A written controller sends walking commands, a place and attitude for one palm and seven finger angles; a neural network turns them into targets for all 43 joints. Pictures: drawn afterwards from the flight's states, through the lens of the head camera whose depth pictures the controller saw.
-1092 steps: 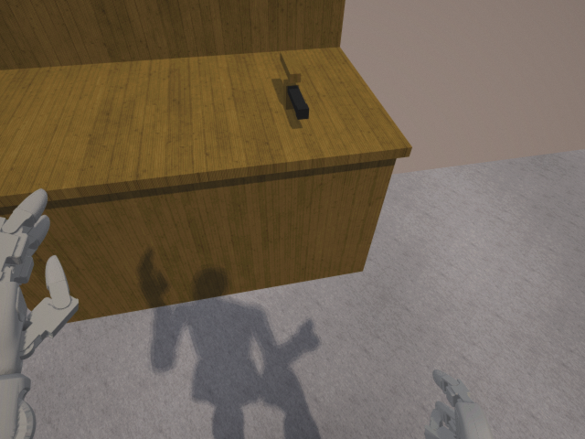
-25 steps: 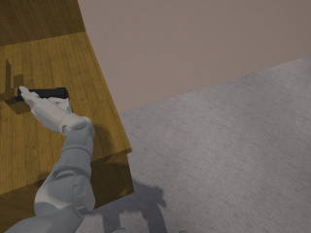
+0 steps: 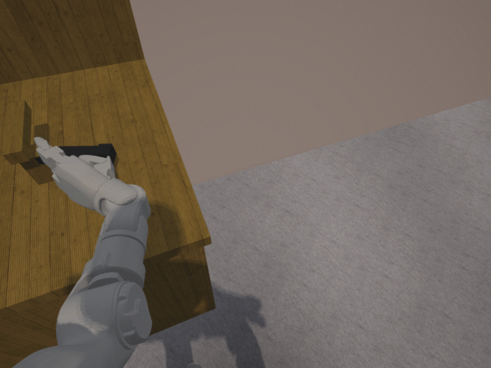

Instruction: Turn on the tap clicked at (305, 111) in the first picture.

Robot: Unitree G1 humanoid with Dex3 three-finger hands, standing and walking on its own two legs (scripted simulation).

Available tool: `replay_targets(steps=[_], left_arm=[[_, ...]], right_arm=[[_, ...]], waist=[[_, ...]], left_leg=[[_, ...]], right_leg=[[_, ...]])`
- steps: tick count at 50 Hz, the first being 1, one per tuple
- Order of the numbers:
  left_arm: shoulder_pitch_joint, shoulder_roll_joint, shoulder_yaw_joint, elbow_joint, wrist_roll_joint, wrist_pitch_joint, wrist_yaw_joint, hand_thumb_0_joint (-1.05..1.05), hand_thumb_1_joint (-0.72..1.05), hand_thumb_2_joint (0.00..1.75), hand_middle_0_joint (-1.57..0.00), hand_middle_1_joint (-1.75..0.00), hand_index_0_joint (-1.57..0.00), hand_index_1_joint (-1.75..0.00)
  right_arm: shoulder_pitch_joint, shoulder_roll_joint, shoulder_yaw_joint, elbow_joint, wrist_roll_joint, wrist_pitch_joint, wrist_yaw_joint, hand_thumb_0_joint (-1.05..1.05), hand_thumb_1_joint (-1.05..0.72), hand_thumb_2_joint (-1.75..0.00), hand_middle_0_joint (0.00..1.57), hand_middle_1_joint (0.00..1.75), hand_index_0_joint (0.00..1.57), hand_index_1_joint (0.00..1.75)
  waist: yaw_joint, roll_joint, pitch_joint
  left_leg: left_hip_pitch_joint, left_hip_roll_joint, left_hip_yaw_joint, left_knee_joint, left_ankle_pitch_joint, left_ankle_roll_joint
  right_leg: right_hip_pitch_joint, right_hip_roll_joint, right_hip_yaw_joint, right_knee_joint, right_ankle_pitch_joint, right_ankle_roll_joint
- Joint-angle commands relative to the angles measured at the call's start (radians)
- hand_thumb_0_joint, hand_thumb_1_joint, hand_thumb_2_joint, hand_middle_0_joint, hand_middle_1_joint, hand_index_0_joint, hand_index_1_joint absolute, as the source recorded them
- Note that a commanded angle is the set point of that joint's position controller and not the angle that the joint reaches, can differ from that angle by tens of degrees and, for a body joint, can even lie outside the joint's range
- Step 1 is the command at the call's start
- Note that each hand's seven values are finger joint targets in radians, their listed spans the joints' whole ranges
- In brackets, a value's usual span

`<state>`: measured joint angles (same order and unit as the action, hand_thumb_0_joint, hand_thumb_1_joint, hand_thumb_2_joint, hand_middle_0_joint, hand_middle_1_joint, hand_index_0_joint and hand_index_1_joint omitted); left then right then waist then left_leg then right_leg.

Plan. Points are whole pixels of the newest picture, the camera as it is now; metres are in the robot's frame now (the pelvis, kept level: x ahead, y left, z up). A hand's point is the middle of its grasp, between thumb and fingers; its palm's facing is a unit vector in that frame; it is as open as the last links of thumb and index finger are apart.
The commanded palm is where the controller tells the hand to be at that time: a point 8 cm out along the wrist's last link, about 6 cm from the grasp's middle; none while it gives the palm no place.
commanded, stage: lift the hand up off the lever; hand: left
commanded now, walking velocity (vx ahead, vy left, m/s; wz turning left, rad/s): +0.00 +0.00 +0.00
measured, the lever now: (106, 154) +0.49 +0.26 +0.05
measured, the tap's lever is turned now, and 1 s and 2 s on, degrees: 71 71 71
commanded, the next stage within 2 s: draw the hand back beside the body in 1.26 s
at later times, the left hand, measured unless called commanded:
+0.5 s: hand (100, 161) +0.43 +0.23 +0.10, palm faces +0.84 -0.53 -0.12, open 7.9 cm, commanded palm +0.38 +0.24 +0.11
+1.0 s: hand (99, 154) +0.43 +0.23 +0.12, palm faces +0.84 -0.52 -0.11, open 7.9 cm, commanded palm +0.37 +0.23 +0.13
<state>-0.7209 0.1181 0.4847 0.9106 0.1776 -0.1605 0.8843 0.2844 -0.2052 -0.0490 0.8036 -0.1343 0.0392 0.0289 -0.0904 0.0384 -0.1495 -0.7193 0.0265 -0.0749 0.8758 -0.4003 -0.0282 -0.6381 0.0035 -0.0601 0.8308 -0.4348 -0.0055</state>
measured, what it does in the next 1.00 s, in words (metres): stands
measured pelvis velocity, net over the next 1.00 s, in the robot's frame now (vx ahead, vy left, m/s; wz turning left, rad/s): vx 0.00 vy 0.00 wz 0.00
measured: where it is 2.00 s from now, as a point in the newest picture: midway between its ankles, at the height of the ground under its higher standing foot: outside the picture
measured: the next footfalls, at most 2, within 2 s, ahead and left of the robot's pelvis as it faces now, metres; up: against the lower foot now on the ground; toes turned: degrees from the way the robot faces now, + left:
none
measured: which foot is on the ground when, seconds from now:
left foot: down 0.00-1.00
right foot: down 0.00-1.00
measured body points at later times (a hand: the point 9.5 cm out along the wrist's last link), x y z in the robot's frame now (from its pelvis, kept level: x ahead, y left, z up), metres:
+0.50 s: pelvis -0.01 +0.00 +0.01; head +0.03 +0.00 +0.46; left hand +0.38 +0.26 +0.11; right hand +0.07 -0.25 -0.12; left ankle +0.01 +0.13 -0.70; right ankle -0.02 -0.12 -0.70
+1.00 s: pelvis +0.00 +0.00 +0.02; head +0.02 -0.01 +0.46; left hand +0.38 +0.25 +0.13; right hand +0.07 -0.25 -0.12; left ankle +0.01 +0.13 -0.70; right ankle -0.02 -0.12 -0.70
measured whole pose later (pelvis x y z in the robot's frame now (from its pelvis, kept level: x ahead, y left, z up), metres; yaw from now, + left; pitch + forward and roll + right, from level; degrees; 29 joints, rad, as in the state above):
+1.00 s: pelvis +0.00 +0.00 +0.02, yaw +0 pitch +9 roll -1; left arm -0.66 0.07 0.43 0.74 0.15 -0.01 0.88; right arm 0.27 -0.21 -0.05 0.81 -0.11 0.03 0.00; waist -0.06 0.04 -0.13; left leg -0.57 0.03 -0.07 0.76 -0.35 -0.03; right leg -0.50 0.00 -0.05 0.73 -0.39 -0.01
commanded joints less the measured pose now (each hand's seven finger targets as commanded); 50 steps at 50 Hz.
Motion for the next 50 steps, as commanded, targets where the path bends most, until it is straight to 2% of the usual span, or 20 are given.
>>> replay_targets(steps=[1, 3, 10, 14, 18, 20, 21, 23, 27, 28, 30, 31, 33, 35, 37, 41, 45, 47, 48, 50], left_arm=[[-0.389, 0.166, -0.052, -0.238, 0.025, -0.045, 0.003, 0.0, 0.9, 0.9, -0.15, -0.15, -0.15, -0.15], [-0.368, 0.195, -0.03, -0.262, 0.027, -0.04, 0.001, 0.0, 0.9, 0.9, -0.15, -0.15, -0.15, -0.15], [-0.373, 0.118, -0.101, -0.301, 0.015, -0.015, -0.006, 0.0, 0.9, 0.9, -0.15, -0.15, -0.15, -0.15], [-0.385, 0.166, -0.065, -0.278, 0.016, -0.001, -0.003, 0.0, 0.9, 0.9, -0.15, -0.15, -0.15, -0.15], [-0.406, 0.159, -0.078, -0.319, 0.029, -0.005, -0.002, 0.0, 0.9, 0.9, -0.15, -0.15, -0.15, -0.15], [-0.414, 0.108, -0.119, -0.295, 0.023, 0.004, -0.003, 0.0, 0.9, 0.9, -0.15, -0.15, -0.15, -0.15], [-0.413, 0.136, -0.094, -0.274, 0.022, 0.009, -0.001, 0.0, 0.9, 0.9, -0.15, -0.15, -0.15, -0.15], [-0.417, 0.157, -0.076, -0.252, 0.015, 0.02, -0.005, 0.0, 0.9, 0.9, -0.15, -0.15, -0.15, -0.15], [-0.454, 0.149, -0.085, -0.25, 0.02, 0.023, 0.003, 0.0, 0.9, 0.9, -0.15, -0.15, -0.15, -0.15], [-0.466, 0.175, -0.069, -0.259, 0.029, 0.022, 0.005, 0.0, 0.9, 0.9, -0.15, -0.15, -0.15, -0.15], [-0.474, 0.147, -0.092, -0.286, 0.031, 0.022, 0.009, 0.0, 0.9, 0.9, -0.15, -0.15, -0.15, -0.15], [-0.456, 0.131, -0.101, -0.281, 0.027, 0.027, 0.01, 0.0, 0.9, 0.9, -0.15, -0.15, -0.15, -0.15], [-0.425, 0.157, -0.073, -0.283, 0.023, 0.037, 0.008, 0.0, 0.9, 0.9, -0.15, -0.15, -0.15, -0.15], [-0.426, 0.128, -0.099, -0.302, 0.015, 0.047, 0.004, 0.0, 0.9, 0.9, -0.15, -0.15, -0.15, -0.15], [-0.398, 0.14, -0.085, -0.299, 0.009, 0.06, 0.005, 0.0, 0.9, 0.9, -0.15, -0.15, -0.15, -0.15], [-0.43, 0.157, -0.081, -0.354, 0.014, 0.064, 0.009, 0.0, 0.9, 0.9, -0.15, -0.15, -0.15, -0.15], [-0.403, 0.118, -0.117, -0.381, 0.019, 0.078, 0.006, 0.0, 0.9, 0.9, -0.15, -0.15, -0.15, -0.15], [-0.367, 0.128, -0.102, -0.394, 0.009, 0.091, 0.005, 0.0, 0.9, 0.9, -0.15, -0.15, -0.15, -0.15], [-0.359, 0.125, -0.106, -0.405, 0.006, 0.1, 0.0, 0.0, 0.9, 0.9, -0.15, -0.15, -0.15, -0.15], [-0.345, 0.097, -0.127, -0.404, -0.004, 0.115, -0.003, 0.0, 0.9, 0.9, -0.15, -0.15, -0.15, -0.15]], right_arm=[[0.046, -0.136, -0.047, -0.086, 0.006, -0.023, -0.007, 0.0, -0.9, -0.9, 0.2, 0.3, 0.2, 0.3], [0.045, -0.141, -0.049, -0.088, 0.008, -0.019, -0.008, 0.0, -0.9, -0.9, 0.2, 0.3, 0.2, 0.3], [0.013, -0.136, -0.048, -0.089, 0.015, -0.027, -0.013, 0.0, -0.9, -0.9, 0.2, 0.3, 0.2, 0.3], [0.002, -0.137, -0.044, -0.086, 0.017, -0.024, -0.022, 0.0, -0.9, -0.9, 0.2, 0.3, 0.2, 0.3], [-0.003, -0.136, -0.047, -0.088, 0.014, -0.025, -0.023, 0.0, -0.9, -0.9, 0.2, 0.3, 0.2, 0.3], [-0.012, -0.131, -0.042, -0.087, 0.016, -0.029, -0.021, 0.0, -0.9, -0.9, 0.2, 0.3, 0.2, 0.3], [-0.008, -0.135, -0.043, -0.082, 0.015, -0.029, -0.023, 0.0, -0.9, -0.9, 0.2, 0.3, 0.2, 0.3], [-0.016, -0.139, -0.041, -0.084, 0.018, -0.025, -0.028, 0.0, -0.9, -0.9, 0.2, 0.3, 0.2, 0.3], [-0.014, -0.133, -0.038, -0.085, 0.016, -0.027, -0.028, 0.0, -0.9, -0.9, 0.2, 0.3, 0.2, 0.3], [-0.012, -0.139, -0.04, -0.081, 0.014, -0.025, -0.029, 0.0, -0.9, -0.9, 0.2, 0.3, 0.2, 0.3], [-0.01, -0.133, -0.04, -0.087, 0.014, -0.028, -0.025, 0.0, -0.9, -0.9, 0.2, 0.3, 0.2, 0.3], [-0.014, -0.132, -0.041, -0.088, 0.015, -0.03, -0.024, 0.0, -0.9, -0.9, 0.2, 0.3, 0.2, 0.3], [-0.01, -0.137, -0.041, -0.086, 0.015, -0.028, -0.025, 0.0, -0.9, -0.9, 0.2, 0.3, 0.2, 0.3], [-0.015, -0.133, -0.04, -0.096, 0.019, -0.026, -0.024, 0.0, -0.9, -0.9, 0.2, 0.3, 0.2, 0.3], [-0.019, -0.134, -0.042, -0.096, 0.022, -0.027, -0.026, 0.0, -0.9, -0.9, 0.2, 0.3, 0.2, 0.3], [-0.025, -0.132, -0.041, -0.096, 0.023, -0.031, -0.029, 0.0, -0.9, -0.9, 0.2, 0.3, 0.2, 0.3], [-0.033, -0.13, -0.041, -0.095, 0.024, -0.038, -0.029, 0.0, -0.9, -0.9, 0.2, 0.3, 0.2, 0.3], [-0.035, -0.131, -0.044, -0.098, 0.027, -0.038, -0.031, 0.0, -0.9, -0.9, 0.2, 0.3, 0.2, 0.3], [-0.045, -0.133, -0.044, -0.098, 0.027, -0.037, -0.034, 0.0, -0.9, -0.9, 0.2, 0.3, 0.2, 0.3], [-0.052, -0.128, -0.042, -0.099, 0.032, -0.04, -0.035, 0.0, -0.9, -0.9, 0.2, 0.3, 0.2, 0.3]], waist=[[-0.004, -0.008, -0.343], [0.009, -0.001, -0.344], [-0.007, -0.01, -0.284], [-0.003, -0.019, -0.264], [0.003, 0.014, -0.302], [-0.011, 0.004, -0.275], [-0.007, -0.024, -0.276], [-0.004, -0.011, -0.26], [-0.004, -0.016, -0.281], [-0.002, 0.006, -0.286], [-0.002, 0.003, -0.309], [0.0, -0.001, -0.307], [0.011, -0.004, -0.319], [0.009, -0.002, -0.303], [0.011, -0.036, -0.289], [0.017, -0.021, -0.295], [0.017, -0.004, -0.282], [0.026, -0.026, -0.299], [0.029, 0.005, -0.289], [0.024, -0.026, -0.265]], left_leg=[[0.234, -0.031, 0.053, -0.091, 0.369, 0.047], [0.236, -0.03, 0.05, -0.101, 0.37, 0.044], [0.255, -0.029, 0.047, -0.129, 0.332, 0.044], [0.235, -0.032, 0.051, -0.138, 0.295, 0.047], [0.279, -0.029, 0.043, -0.137, 0.324, 0.04], [0.274, -0.029, 0.043, -0.138, 0.313, 0.042], [0.26, -0.029, 0.042, -0.14, 0.304, 0.043], [0.25, -0.031, 0.043, -0.15, 0.274, 0.042], [0.254, -0.033, 0.043, -0.149, 0.287, 0.045], [0.268, -0.03, 0.036, -0.153, 0.288, 0.04], [0.285, -0.029, 0.039, -0.151, 0.317, 0.041], [0.29, -0.03, 0.041, -0.149, 0.323, 0.041], [0.287, -0.031, 0.041, -0.155, 0.331, 0.038], [0.287, -0.03, 0.048, -0.164, 0.333, 0.039], [0.275, -0.031, 0.054, -0.167, 0.327, 0.044], [0.291, -0.03, 0.052, -0.18, 0.323, 0.044], [0.315, -0.029, 0.053, -0.187, 0.349, 0.04], [0.318, -0.03, 0.058, -0.19, 0.363, 0.04], [0.328, -0.029, 0.058, -0.195, 0.36, 0.036], [0.325, -0.029, 0.06, -0.202, 0.358, 0.04]], right_leg=[[0.184, 0.016, -0.014, -0.116, 0.405, -0.015], [0.202, 0.016, -0.013, -0.118, 0.405, -0.018], [0.188, 0.016, -0.02, -0.143, 0.358, -0.017], [0.195, 0.01, -0.014, -0.154, 0.335, -0.015], [0.191, 0.013, -0.017, -0.148, 0.339, -0.021], [0.17, 0.014, -0.02, -0.151, 0.327, -0.019], [0.18, 0.013, -0.019, -0.152, 0.325, -0.018], [0.181, 0.011, -0.015, -0.164, 0.299, -0.018], [0.186, 0.011, -0.016, -0.16, 0.311, -0.018], [0.18, 0.011, -0.016, -0.16, 0.3, -0.02], [0.186, 0.012, -0.019, -0.156, 0.324, -0.02], [0.189, 0.015, -0.018, -0.158, 0.33, -0.02], [0.212, 0.015, -0.019, -0.159, 0.341, -0.021], [0.222, 0.014, -0.018, -0.168, 0.349, -0.019], [0.242, 0.013, -0.017, -0.179, 0.356, -0.017], [0.255, 0.012, -0.014, -0.188, 0.35, -0.018], [0.258, 0.014, -0.019, -0.191, 0.365, -0.02], [0.287, 0.014, -0.019, -0.194, 0.385, -0.02], [0.286, 0.015, -0.017, -0.2, 0.379, -0.022], [0.291, 0.013, -0.021, -0.208, 0.383, -0.019]])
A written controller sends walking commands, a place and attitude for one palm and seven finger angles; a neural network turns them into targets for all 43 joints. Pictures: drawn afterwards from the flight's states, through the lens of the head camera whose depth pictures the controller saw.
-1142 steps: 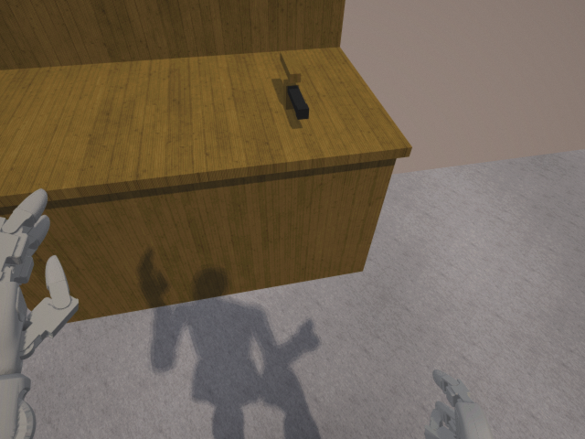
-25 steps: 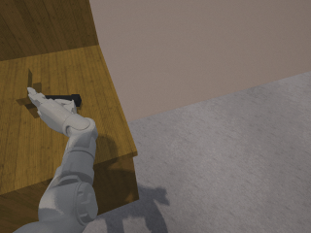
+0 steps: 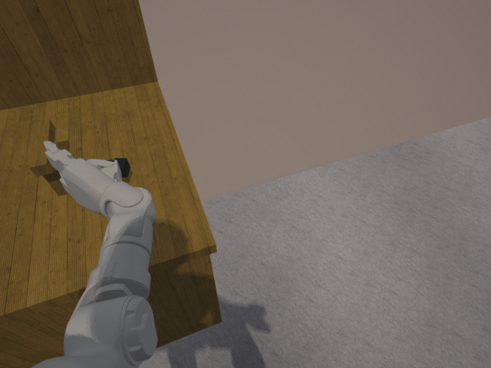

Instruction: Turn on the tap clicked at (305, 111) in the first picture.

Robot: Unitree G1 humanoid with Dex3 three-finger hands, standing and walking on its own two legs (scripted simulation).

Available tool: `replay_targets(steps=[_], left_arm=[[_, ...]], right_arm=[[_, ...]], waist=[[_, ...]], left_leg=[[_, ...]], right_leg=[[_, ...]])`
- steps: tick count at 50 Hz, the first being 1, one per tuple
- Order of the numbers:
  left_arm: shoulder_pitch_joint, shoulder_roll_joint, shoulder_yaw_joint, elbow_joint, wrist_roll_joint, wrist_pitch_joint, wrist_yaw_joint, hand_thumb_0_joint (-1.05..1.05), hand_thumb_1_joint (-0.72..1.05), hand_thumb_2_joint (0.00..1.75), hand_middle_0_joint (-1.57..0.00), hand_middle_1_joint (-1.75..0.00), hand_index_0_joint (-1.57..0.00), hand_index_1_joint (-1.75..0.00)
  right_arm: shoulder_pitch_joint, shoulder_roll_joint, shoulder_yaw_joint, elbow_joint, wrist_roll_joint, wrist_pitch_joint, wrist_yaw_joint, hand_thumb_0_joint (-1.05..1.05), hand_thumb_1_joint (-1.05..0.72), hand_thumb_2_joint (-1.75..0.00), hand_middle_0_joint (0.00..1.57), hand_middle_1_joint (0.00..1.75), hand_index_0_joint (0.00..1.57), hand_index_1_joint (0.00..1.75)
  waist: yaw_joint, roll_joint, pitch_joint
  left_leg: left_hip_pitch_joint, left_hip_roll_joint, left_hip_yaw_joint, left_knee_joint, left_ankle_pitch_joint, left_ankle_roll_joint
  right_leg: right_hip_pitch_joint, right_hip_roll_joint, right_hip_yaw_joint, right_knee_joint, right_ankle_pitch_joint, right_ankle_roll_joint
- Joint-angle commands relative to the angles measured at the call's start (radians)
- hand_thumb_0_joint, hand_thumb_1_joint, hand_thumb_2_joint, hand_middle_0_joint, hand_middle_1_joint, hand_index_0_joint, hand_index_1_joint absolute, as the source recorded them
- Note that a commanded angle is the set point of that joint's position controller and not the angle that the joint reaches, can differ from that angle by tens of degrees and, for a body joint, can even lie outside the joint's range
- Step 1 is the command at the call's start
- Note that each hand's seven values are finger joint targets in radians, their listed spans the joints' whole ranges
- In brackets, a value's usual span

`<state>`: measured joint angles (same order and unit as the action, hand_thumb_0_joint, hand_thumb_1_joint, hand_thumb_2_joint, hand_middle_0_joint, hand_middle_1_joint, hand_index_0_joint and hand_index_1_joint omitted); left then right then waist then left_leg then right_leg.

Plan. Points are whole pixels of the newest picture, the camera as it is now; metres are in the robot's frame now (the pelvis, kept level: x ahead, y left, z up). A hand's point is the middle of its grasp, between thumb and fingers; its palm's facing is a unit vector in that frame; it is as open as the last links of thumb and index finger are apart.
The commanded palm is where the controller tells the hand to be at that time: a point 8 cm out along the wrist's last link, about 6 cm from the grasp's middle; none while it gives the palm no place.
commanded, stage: lift the hand up off the lever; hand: left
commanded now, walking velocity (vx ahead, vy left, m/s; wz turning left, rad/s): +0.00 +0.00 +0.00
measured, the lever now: (121, 167) +0.50 +0.26 +0.03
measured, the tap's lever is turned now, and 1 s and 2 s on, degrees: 71 71 71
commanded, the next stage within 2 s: draw the hand back beside the body in 0.26 s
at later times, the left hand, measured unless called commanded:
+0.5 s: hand (131, 162) +0.42 +0.19 +0.12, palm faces +0.62 -0.77 -0.15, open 7.9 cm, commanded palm +0.35 +0.24 +0.12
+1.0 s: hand (85, 215) +0.29 +0.21 +0.15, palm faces +0.29 -0.93 -0.24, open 7.7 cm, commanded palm +0.25 +0.26 +0.16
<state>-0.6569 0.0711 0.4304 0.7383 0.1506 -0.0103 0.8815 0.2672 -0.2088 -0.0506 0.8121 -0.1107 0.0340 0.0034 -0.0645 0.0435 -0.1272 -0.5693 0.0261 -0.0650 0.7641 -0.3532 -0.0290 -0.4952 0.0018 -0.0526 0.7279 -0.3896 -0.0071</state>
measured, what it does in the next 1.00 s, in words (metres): stands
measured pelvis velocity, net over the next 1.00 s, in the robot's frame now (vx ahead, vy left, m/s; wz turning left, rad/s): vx -0.01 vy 0.01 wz -0.05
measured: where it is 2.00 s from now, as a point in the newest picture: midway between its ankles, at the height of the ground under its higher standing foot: outside the picture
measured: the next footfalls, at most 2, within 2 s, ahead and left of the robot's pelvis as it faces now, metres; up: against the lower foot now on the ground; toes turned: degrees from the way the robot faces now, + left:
none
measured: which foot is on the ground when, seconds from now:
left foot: down 0.00-1.00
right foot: down 0.00-1.00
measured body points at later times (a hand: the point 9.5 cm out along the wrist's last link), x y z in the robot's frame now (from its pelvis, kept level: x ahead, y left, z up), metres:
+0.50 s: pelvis +0.00 +0.00 +0.01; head +0.01 -0.01 +0.46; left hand +0.38 +0.23 +0.13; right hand +0.10 -0.26 -0.12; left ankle +0.01 +0.14 -0.71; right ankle -0.02 -0.12 -0.71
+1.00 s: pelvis -0.01 +0.01 +0.03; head -0.03 -0.01 +0.48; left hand +0.27 +0.26 +0.17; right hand +0.17 -0.23 -0.05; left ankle +0.01 +0.14 -0.71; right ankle -0.02 -0.12 -0.71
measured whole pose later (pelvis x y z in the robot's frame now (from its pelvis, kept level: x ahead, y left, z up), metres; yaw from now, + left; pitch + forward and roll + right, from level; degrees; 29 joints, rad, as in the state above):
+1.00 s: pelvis -0.01 +0.01 +0.03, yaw -3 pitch -5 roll +0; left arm -0.01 0.27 0.16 0.11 -0.04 -0.09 0.12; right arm 0.15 -0.24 0.02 0.66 0.00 -0.06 -0.09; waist 0.04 0.05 0.02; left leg -0.13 0.03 0.00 0.42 -0.21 -0.02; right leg -0.09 0.00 0.01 0.41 -0.24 0.00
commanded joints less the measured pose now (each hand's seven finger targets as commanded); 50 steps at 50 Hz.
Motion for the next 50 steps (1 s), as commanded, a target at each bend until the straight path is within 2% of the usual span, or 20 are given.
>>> replay_targets(steps=[1, 7, 8, 9, 18, 19, 20, 21, 25, 26, 28, 29, 30, 31, 34, 37, 38, 42, 49, 50], left_arm=[[-0.423, 0.14, -0.08, -0.224, 0.024, -0.027, -0.001, 0.0, 0.9, 0.9, -0.15, -0.15, -0.15, -0.15], [-0.439, 0.15, -0.071, -0.225, 0.035, -0.01, 0.011, 0.0, 0.9, 0.9, -0.15, -0.15, -0.15, -0.15], [-0.437, 0.171, -0.054, -0.231, 0.041, -0.01, 0.011, 0.0, 0.9, 0.9, -0.15, -0.15, -0.15, -0.15], [-0.451, 0.145, -0.08, -0.224, 0.043, -0.01, 0.01, 0.0, 0.9, 0.9, -0.15, -0.15, -0.15, -0.15], [-0.496, 0.169, -0.063, -0.186, 0.049, -0.014, 0.008, 0.0, 0.9, 0.9, -0.15, -0.15, -0.15, -0.15], [-0.424, 0.164, -0.241, -0.289, 0.107, -0.031, -0.137, 0.0, 0.9, 0.9, -0.15, -0.15, -0.15, -0.15], [-0.388, 0.207, -0.189, -0.338, 0.075, -0.045, -0.202, 0.0, 0.9, 0.9, -0.15, -0.16, -0.15, -0.16], [-0.349, 0.216, -0.208, -0.399, 0.051, -0.055, -0.265, 0.0, 0.9, 0.9, -0.15, -0.16, -0.15, -0.16], [-0.111, 0.251, -0.169, -0.426, -0.135, -0.09, -0.524, 0.0, 0.9, 0.9, -0.16, -0.17, -0.16, -0.17], [-0.058, 0.289, -0.119, -0.455, -0.175, -0.089, -0.546, 0.0, 0.9, 0.9, -0.16, -0.17, -0.16, -0.17], [0.034, 0.309, -0.068, -0.519, -0.202, -0.073, -0.531, 0.0, 0.9, 0.9, -0.16, -0.18, -0.16, -0.18], [0.145, 0.493, -0.106, -0.475, -0.135, -0.082, -0.603, 0.0, 0.9, 0.9, -0.16, -0.18, -0.16, -0.18], [0.14, 0.489, -0.088, -0.541, -0.16, -0.096, -0.64, 0.0, 0.9, 0.9, -0.16, -0.19, -0.16, -0.19], [0.137, 0.473, -0.124, -0.62, -0.168, -0.11, -0.668, 0.0, 0.9, 0.9, -0.16, -0.19, -0.16, -0.19], [0.131, 0.393, -0.217, -0.76, -0.182, -0.134, -0.712, 0.0, 0.9, 0.9, -0.17, -0.2, -0.17, -0.2], [0.17, 0.372, -0.241, -0.759, -0.183, -0.139, -0.724, 0.0, 0.9, 0.9, -0.17, -0.21, -0.17, -0.21], [0.174, 0.348, -0.265, -0.775, -0.182, -0.142, -0.73, 0.0, 0.9, 0.9, -0.17, -0.21, -0.17, -0.21], [0.278, 0.361, -0.241, -0.774, -0.186, -0.149, -0.738, 0.0, 0.9, 0.9, -0.17, -0.22, -0.17, -0.22], [0.397, 0.38, -0.194, -0.902, -0.193, -0.156, -0.75, 0.0, 0.9, 0.9, -0.18, -0.24, -0.18, -0.24], [0.408, 0.396, -0.171, -0.917, -0.196, -0.155, -0.747, 0.0, 0.9, 0.9, -0.18, -0.25, -0.18, -0.25]], right_arm=[[-0.039, -0.127, -0.038, -0.104, 0.009, -0.035, -0.011, 0.0, -0.9, -0.9, 0.2, 0.3, 0.2, 0.3], [-0.059, -0.124, -0.035, -0.101, 0.008, -0.042, -0.016, 0.0, -0.9, -0.9, 0.2, 0.3, 0.2, 0.3], [-0.064, -0.126, -0.036, -0.098, 0.008, -0.04, -0.02, 0.0, -0.9, -0.9, 0.2, 0.3, 0.2, 0.3], [-0.064, -0.121, -0.032, -0.098, 0.008, -0.042, -0.019, 0.0, -0.9, -0.9, 0.2, 0.3, 0.2, 0.3], [-0.07, -0.123, -0.032, -0.087, 0.005, -0.046, -0.032, 0.0, -0.9, -0.9, 0.2, 0.3, 0.2, 0.3], [-0.066, -0.138, -0.045, -0.115, 0.01, -0.027, -0.048, 0.0, -0.9, -0.9, 0.2, 0.3, 0.2, 0.3], [-0.055, -0.139, -0.049, -0.146, 0.023, -0.027, -0.062, 0.0, -0.9, -0.9, 0.2, 0.3, 0.2, 0.3], [-0.057, -0.134, -0.043, -0.162, 0.036, -0.021, -0.074, 0.0, -0.9, -0.9, 0.2, 0.3, 0.2, 0.3], [-0.072, -0.13, -0.016, -0.197, 0.081, -0.011, -0.112, 0.0, -0.9, -0.9, 0.2, 0.3, 0.2, 0.3], [-0.087, -0.126, -0.011, -0.217, 0.092, -0.012, -0.12, 0.0, -0.9, -0.9, 0.2, 0.3, 0.2, 0.3], [-0.121, -0.115, 0.0, -0.242, 0.102, -0.016, -0.124, 0.0, -0.9, -0.9, 0.2, 0.3, 0.2, 0.3], [-0.073, -0.141, 0.0, -0.226, 0.11, -0.019, -0.102, 0.0, -0.9, -0.9, 0.2, 0.3, 0.2, 0.3], [-0.084, -0.137, -0.002, -0.257, 0.116, -0.026, -0.096, 0.0, -0.9, -0.9, 0.2, 0.3, 0.2, 0.3], [-0.107, -0.135, 0.002, -0.276, 0.12, -0.035, -0.096, 0.0, -0.9, -0.9, 0.2, 0.3, 0.2, 0.3], [-0.15, -0.135, 0.008, -0.299, 0.128, -0.079, -0.095, 0.0, -0.9, -0.9, 0.2, 0.3, 0.2, 0.3], [-0.162, -0.149, 0.007, -0.291, 0.123, -0.116, -0.095, 0.0, -0.9, -0.9, 0.2, 0.3, 0.2, 0.3], [-0.171, -0.148, 0.008, -0.291, 0.124, -0.125, -0.095, 0.0, -0.9, -0.9, 0.2, 0.3, 0.2, 0.3], [-0.192, -0.15, 0.015, -0.284, 0.118, -0.141, -0.097, 0.0, -0.9, -0.9, 0.2, 0.3, 0.2, 0.3], [-0.231, -0.128, 0.031, -0.295, 0.109, -0.146, -0.097, 0.0, -0.9, -0.9, 0.2, 0.3, 0.2, 0.3], [-0.234, -0.129, 0.031, -0.296, 0.108, -0.146, -0.098, 0.0, -0.9, -0.9, 0.2, 0.3, 0.2, 0.3]], waist=[[-0.008, -0.042, -0.266], [-0.001, -0.059, -0.255], [0.007, -0.029, -0.263], [-0.002, -0.037, -0.256], [-0.008, -0.045, -0.262], [-0.027, -0.079, -0.311], [-0.001, -0.053, -0.37], [0.015, -0.026, -0.388], [0.056, -0.091, -0.255], [0.086, -0.087, -0.247], [0.126, -0.034, -0.215], [0.076, -0.029, -0.169], [0.087, -0.021, -0.162], [0.084, -0.013, -0.162], [0.06, 0.029, -0.087], [0.055, -0.024, -0.036], [0.053, 0.01, -0.02], [0.073, -0.051, -0.006], [0.095, -0.001, 0.021], [0.097, -0.021, 0.025]], left_leg=[[0.169, -0.028, 0.051, -0.094, 0.302, 0.041], [0.161, -0.032, 0.055, -0.1, 0.277, 0.044], [0.169, -0.03, 0.054, -0.102, 0.274, 0.041], [0.168, -0.031, 0.053, -0.102, 0.274, 0.042], [0.15, -0.032, 0.051, -0.089, 0.245, 0.043], [0.207, -0.034, 0.075, -0.075, 0.314, 0.055], [0.246, -0.035, 0.084, -0.079, 0.366, 0.059], [0.276, -0.033, 0.085, -0.089, 0.4, 0.057], [0.271, -0.027, 0.089, -0.151, 0.35, 0.056], [0.261, -0.027, 0.092, -0.169, 0.334, 0.055], [0.265, -0.028, 0.093, -0.198, 0.317, 0.048], [0.329, -0.018, 0.104, -0.244, 0.336, 0.049], [0.343, -0.022, 0.11, -0.261, 0.363, 0.052], [0.371, -0.026, 0.118, -0.276, 0.365, 0.054], [0.441, -0.025, 0.114, -0.322, 0.339, 0.047], [0.463, -0.024, 0.102, -0.354, 0.276, 0.05], [0.479, -0.027, 0.104, -0.362, 0.256, 0.049], [0.483, -0.03, 0.097, -0.391, 0.219, 0.053], [0.5, -0.027, 0.097, -0.43, 0.224, 0.042], [0.498, -0.028, 0.098, -0.432, 0.217, 0.045]], right_leg=[[0.144, 0.012, -0.027, -0.112, 0.333, -0.017], [0.144, 0.007, -0.024, -0.122, 0.312, -0.014], [0.143, 0.008, -0.02, -0.122, 0.302, -0.018], [0.135, 0.006, -0.022, -0.121, 0.303, -0.016], [0.116, 0.003, -0.017, -0.119, 0.282, -0.012], [0.148, 0.009, 0.003, -0.092, 0.397, -0.019], [0.199, 0.011, 0.007, -0.099, 0.47, -0.024], [0.236, 0.012, 0.013, -0.1, 0.512, -0.025], [0.309, 0.018, 0.023, -0.16, 0.531, -0.018], [0.346, 0.014, 0.027, -0.175, 0.524, -0.016], [0.37, 0.013, 0.024, -0.19, 0.475, -0.017], [0.369, -0.001, 0.028, -0.198, 0.499, -0.01], [0.389, 0.002, 0.027, -0.221, 0.515, -0.009], [0.405, 0.004, 0.033, -0.242, 0.516, -0.006], [0.357, 0.021, 0.027, -0.3, 0.43, -0.006], [0.328, 0.031, 0.023, -0.337, 0.349, -0.005], [0.319, 0.03, 0.027, -0.351, 0.321, -0.006], [0.343, 0.028, 0.023, -0.375, 0.275, -0.004], [0.389, 0.025, 0.023, -0.405, 0.267, -0.007], [0.393, 0.026, 0.022, -0.412, 0.262, -0.006]])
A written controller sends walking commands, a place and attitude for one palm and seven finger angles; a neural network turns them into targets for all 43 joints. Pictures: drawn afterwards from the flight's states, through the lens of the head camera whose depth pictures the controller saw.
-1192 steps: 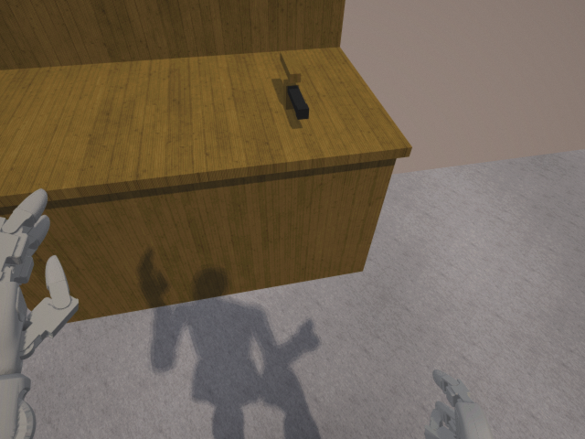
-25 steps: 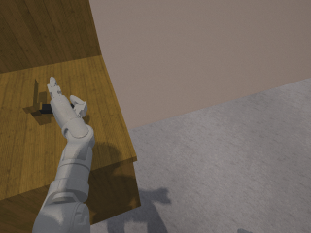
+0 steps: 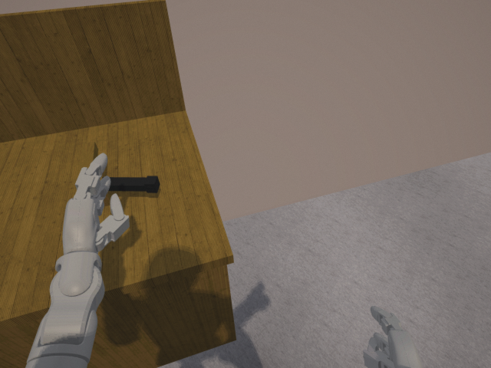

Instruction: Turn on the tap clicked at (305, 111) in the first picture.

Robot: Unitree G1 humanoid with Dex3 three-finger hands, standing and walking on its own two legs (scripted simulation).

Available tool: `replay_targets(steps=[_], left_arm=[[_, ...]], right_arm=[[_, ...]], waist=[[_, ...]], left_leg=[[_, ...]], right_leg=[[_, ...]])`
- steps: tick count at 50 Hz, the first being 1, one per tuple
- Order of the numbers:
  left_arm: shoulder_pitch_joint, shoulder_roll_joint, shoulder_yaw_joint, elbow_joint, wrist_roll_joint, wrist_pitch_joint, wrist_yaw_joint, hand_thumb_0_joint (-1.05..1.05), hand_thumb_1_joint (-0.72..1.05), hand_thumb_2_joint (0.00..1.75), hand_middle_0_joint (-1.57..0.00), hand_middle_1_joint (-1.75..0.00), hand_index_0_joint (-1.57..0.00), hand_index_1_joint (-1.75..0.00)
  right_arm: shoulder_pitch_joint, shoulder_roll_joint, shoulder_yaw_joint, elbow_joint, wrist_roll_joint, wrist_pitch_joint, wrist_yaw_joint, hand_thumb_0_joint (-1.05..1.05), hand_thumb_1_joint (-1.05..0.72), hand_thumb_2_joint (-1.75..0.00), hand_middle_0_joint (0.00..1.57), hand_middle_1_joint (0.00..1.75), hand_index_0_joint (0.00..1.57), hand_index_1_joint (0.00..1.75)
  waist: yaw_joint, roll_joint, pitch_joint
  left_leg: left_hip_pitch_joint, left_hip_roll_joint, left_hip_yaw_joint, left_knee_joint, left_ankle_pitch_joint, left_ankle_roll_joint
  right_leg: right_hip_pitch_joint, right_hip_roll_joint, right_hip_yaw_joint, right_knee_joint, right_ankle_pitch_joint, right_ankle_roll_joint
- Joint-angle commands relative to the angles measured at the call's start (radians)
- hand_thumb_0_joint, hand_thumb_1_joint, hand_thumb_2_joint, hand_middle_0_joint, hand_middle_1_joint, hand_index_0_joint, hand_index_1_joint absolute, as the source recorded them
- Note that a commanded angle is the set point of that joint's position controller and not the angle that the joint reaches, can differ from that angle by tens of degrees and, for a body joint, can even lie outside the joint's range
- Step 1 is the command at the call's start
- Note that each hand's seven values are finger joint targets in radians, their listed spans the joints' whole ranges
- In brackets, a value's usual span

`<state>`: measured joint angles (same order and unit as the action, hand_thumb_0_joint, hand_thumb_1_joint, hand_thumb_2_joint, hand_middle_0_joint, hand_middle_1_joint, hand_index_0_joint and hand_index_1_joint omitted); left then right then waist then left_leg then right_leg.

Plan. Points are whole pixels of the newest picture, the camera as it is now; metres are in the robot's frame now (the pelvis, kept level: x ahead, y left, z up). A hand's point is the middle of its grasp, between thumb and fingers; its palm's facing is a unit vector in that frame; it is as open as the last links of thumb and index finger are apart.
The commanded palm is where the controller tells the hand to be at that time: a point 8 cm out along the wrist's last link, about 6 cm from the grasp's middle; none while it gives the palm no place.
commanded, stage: draw the hand back beside the body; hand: left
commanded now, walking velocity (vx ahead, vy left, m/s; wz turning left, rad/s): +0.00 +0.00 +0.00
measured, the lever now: (152, 184) +0.49 +0.27 +0.00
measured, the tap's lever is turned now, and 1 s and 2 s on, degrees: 71 71 71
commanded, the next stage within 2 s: step back with the hand held close in 0.84 s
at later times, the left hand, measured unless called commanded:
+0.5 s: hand (78, 249) +0.22 +0.24 +0.15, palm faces +0.43 -0.84 -0.32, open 7.5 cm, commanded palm +0.17 +0.28 +0.17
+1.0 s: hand (65, 257) +0.20 +0.25 +0.16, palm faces +0.46 -0.83 -0.32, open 7.5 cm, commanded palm +0.16 +0.28 +0.17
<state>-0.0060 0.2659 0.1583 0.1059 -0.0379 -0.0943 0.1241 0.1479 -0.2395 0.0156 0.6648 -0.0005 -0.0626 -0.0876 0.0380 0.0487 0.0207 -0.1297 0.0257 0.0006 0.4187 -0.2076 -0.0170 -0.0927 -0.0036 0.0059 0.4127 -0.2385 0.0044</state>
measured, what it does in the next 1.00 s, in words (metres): stands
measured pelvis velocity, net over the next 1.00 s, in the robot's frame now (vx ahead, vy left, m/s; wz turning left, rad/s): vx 0.00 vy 0.00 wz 0.02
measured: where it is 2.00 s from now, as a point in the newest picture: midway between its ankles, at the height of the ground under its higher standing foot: outside the picture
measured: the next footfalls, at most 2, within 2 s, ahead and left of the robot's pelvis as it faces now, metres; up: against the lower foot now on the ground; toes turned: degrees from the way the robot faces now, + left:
none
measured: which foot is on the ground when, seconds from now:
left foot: down 0.00-1.00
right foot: down 0.00-1.00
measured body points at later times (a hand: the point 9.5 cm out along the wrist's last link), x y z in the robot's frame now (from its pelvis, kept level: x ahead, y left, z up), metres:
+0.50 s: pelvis +0.01 +0.00 +0.00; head -0.02 -0.02 +0.45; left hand +0.19 +0.29 +0.17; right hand +0.19 -0.22 -0.09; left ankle +0.02 +0.13 -0.74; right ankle +0.00 -0.12 -0.74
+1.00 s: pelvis +0.00 +0.00 +0.00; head -0.03 -0.02 +0.45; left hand +0.17 +0.29 +0.18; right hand +0.20 -0.21 -0.08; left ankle +0.02 +0.13 -0.74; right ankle +0.00 -0.12 -0.74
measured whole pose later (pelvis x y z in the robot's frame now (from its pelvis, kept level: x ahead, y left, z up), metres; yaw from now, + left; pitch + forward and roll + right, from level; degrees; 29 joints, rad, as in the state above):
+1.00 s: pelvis +0.00 +0.00 +0.00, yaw +1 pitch -6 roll -1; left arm 0.40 0.29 0.27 -0.38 -0.04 -0.11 0.13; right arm 0.17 -0.21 0.02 0.67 -0.03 -0.14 -0.08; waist 0.07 0.06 0.04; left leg -0.10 0.03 -0.02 0.42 -0.21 -0.02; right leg -0.04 0.00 -0.01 0.38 -0.23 0.00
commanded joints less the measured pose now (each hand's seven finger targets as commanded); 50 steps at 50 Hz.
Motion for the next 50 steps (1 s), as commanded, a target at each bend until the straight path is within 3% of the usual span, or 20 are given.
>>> replay_targets(steps=[1, 8, 14, 18, 20, 28, 33, 34, 37, 39, 42, 43, 47, 48, 49, 50], left_arm=[[-0.224, 0.207, 0.111, -0.294, -0.007, -0.069, 0.009, 0.0, 0.9, 0.9, -0.18, -0.25, -0.18, -0.25], [-0.104, 0.195, 0.123, -0.426, -0.008, -0.067, 0.005, 0.0, 0.9, 0.9, -0.19, -0.27, -0.19, -0.27], [0.043, 0.186, 0.139, -0.496, -0.011, -0.064, 0.006, 0.0, 0.9, 0.9, -0.2, -0.29, -0.2, -0.29], [0.104, 0.213, 0.175, -0.601, -0.005, -0.071, 0.013, 0.0, 0.9, 0.9, -0.2, -0.3, -0.2, -0.3], [0.17, 0.204, 0.178, -0.621, -0.008, -0.072, 0.017, 0.0, 0.9, 0.9, -0.2, -0.3, -0.2, -0.3], [0.327, 0.217, 0.23, -0.721, -0.011, -0.084, 0.02, 0.0, 0.9, 0.9, -0.2, -0.3, -0.2, -0.3], [0.261, 0.189, 0.196, -0.694, -0.004, -0.082, 0.021, 0.0, 0.9, 0.9, -0.2, -0.3, -0.2, -0.3], [0.262, 0.183, 0.192, -0.681, -0.007, -0.083, 0.023, 0.0, 0.9, 0.9, -0.2, -0.3, -0.2, -0.3], [0.266, 0.195, 0.204, -0.704, -0.006, -0.089, 0.024, 0.0, 0.9, 0.9, -0.2, -0.3, -0.2, -0.3], [0.267, 0.188, 0.197, -0.711, -0.006, -0.089, 0.022, 0.0, 0.9, 0.9, -0.2, -0.3, -0.2, -0.3], [0.276, 0.198, 0.206, -0.71, -0.009, -0.086, 0.022, 0.0, 0.9, 0.9, -0.2, -0.3, -0.2, -0.3], [0.269, 0.207, 0.215, -0.716, -0.007, -0.086, 0.022, 0.0, 0.9, 0.9, -0.2, -0.3, -0.2, -0.3], [0.288, 0.206, 0.219, -0.713, -0.008, -0.084, 0.024, 0.0, 0.9, 0.9, -0.2, -0.3, -0.2, -0.3], [0.237, 0.212, 0.22, -0.684, -0.007, -0.078, 0.024, 0.0, 0.9, 0.9, -0.2, -0.3, -0.2, -0.3], [0.223, 0.276, 0.29, -0.676, -0.008, -0.082, 0.018, 0.0, 0.9, 0.9, -0.2, -0.3, -0.2, -0.3], [0.275, 0.226, 0.247, -0.628, -0.005, -0.078, 0.006, 0.0, 0.9, 0.9, -0.2, -0.3, -0.2, -0.3]], right_arm=[[-0.118, -0.098, -0.035, -0.151, -0.004, -0.049, -0.008, 0.0, -0.9, -0.9, 0.2, 0.3, 0.2, 0.3], [-0.126, -0.087, -0.032, -0.16, -0.013, -0.066, -0.001, 0.0, -0.9, -0.9, 0.2, 0.3, 0.2, 0.3], [-0.127, -0.088, -0.036, -0.16, -0.017, -0.08, 0.003, 0.0, -0.9, -0.9, 0.2, 0.3, 0.2, 0.3], [-0.124, -0.089, -0.041, -0.155, -0.022, -0.093, 0.005, 0.0, -0.9, -0.9, 0.2, 0.3, 0.2, 0.3], [-0.121, -0.084, -0.041, -0.157, -0.024, -0.102, 0.006, 0.0, -0.9, -0.9, 0.2, 0.3, 0.2, 0.3], [-0.12, -0.08, -0.05, -0.156, -0.026, -0.12, 0.008, 0.0, -0.9, -0.9, 0.2, 0.3, 0.2, 0.3], [-0.116, -0.082, -0.049, -0.144, -0.023, -0.128, 0.004, 0.0, -0.9, -0.9, 0.2, 0.3, 0.2, 0.3], [-0.118, -0.079, -0.048, -0.147, -0.022, -0.129, 0.002, 0.0, -0.9, -0.9, 0.2, 0.3, 0.2, 0.3], [-0.122, -0.079, -0.049, -0.149, -0.025, -0.132, 0.0, 0.0, -0.9, -0.9, 0.2, 0.3, 0.2, 0.3], [-0.126, -0.073, -0.045, -0.149, -0.025, -0.133, 0.001, 0.0, -0.9, -0.9, 0.2, 0.3, 0.2, 0.3], [-0.126, -0.076, -0.045, -0.151, -0.027, -0.136, 0.002, 0.0, -0.9, -0.9, 0.2, 0.3, 0.2, 0.3], [-0.127, -0.076, -0.045, -0.147, -0.027, -0.137, 0.002, 0.0, -0.9, -0.9, 0.2, 0.3, 0.2, 0.3], [-0.123, -0.074, -0.044, -0.148, -0.029, -0.139, 0.006, 0.0, -0.9, -0.9, 0.2, 0.3, 0.2, 0.3], [-0.123, -0.078, -0.044, -0.136, -0.027, -0.135, 0.002, 0.0, -0.9, -0.9, 0.2, 0.3, 0.2, 0.3], [-0.124, -0.113, -0.051, -0.184, -0.017, -0.103, 0.0, 0.0, -0.9, -0.9, 0.2, 0.3, 0.2, 0.3], [-0.118, -0.095, -0.047, -0.179, -0.015, -0.083, 0.001, 0.0, -0.9, -0.9, 0.2, 0.3, 0.2, 0.3]], waist=[[-0.001, -0.009, -0.12], [0.006, 0.029, -0.113], [0.014, -0.037, -0.086], [0.022, 0.025, -0.114], [0.024, -0.009, -0.102], [0.029, -0.01, -0.06], [0.012, 0.003, -0.008], [0.014, -0.025, -0.001], [0.023, -0.016, -0.049], [0.023, 0.011, -0.045], [0.026, -0.015, -0.046], [0.025, 0.014, -0.038], [0.029, 0.006, -0.054], [0.018, 0.0, -0.038], [-0.014, -0.02, 0.025], [-0.017, -0.063, 0.005]], left_leg=[[0.054, -0.027, 0.032, -0.09, 0.076, 0.031], [0.078, -0.028, 0.034, -0.097, 0.106, 0.026], [0.07, -0.026, 0.034, -0.095, 0.136, 0.031], [0.087, -0.029, 0.034, -0.085, 0.167, 0.029], [0.075, -0.028, 0.033, -0.084, 0.168, 0.029], [0.054, -0.027, 0.04, -0.071, 0.149, 0.03], [0.045, -0.027, 0.035, -0.076, 0.095, 0.029], [0.042, -0.025, 0.032, -0.079, 0.077, 0.031], [0.054, -0.028, 0.032, -0.076, 0.096, 0.034], [0.056, -0.028, 0.032, -0.08, 0.093, 0.032], [0.05, -0.027, 0.031, -0.078, 0.103, 0.031], [0.054, -0.029, 0.031, -0.082, 0.099, 0.028], [0.052, -0.027, 0.031, -0.079, 0.125, 0.028], [0.052, -0.027, 0.032, -0.083, 0.109, 0.027], [-0.046, 0.001, 0.009, -0.023, 0.085, 0.045], [-0.057, -0.002, 0.0, 0.006, 0.072, 0.044]], right_leg=[[-0.001, 0.032, -0.036, -0.098, 0.112, -0.02], [0.018, 0.033, -0.037, -0.115, 0.134, -0.021], [0.025, 0.031, -0.041, -0.115, 0.161, -0.013], [0.04, 0.029, -0.041, -0.108, 0.184, -0.017], [0.039, 0.028, -0.046, -0.104, 0.187, -0.013], [0.02, 0.025, -0.045, -0.109, 0.17, -0.008], [-0.024, 0.026, -0.046, -0.118, 0.107, -0.008], [-0.028, 0.024, -0.046, -0.119, 0.089, -0.004], [-0.001, 0.023, -0.044, -0.11, 0.106, -0.009], [0.0, 0.022, -0.042, -0.111, 0.103, -0.009], [0.006, 0.024, -0.043, -0.112, 0.114, -0.009], [0.004, 0.025, -0.043, -0.117, 0.111, -0.011], [0.018, 0.024, -0.044, -0.108, 0.138, -0.011], [0.003, 0.026, -0.044, -0.117, 0.122, -0.01], [-0.117, -0.017, 0.002, -0.146, 0.14, 0.003], [-0.127, -0.044, 0.006, -0.148, 0.13, 0.003]])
